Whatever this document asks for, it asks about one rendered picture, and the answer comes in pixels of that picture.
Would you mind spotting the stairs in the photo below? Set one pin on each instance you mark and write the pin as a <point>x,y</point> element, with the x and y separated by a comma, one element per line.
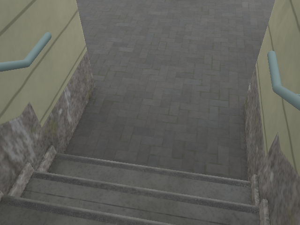
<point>91,191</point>

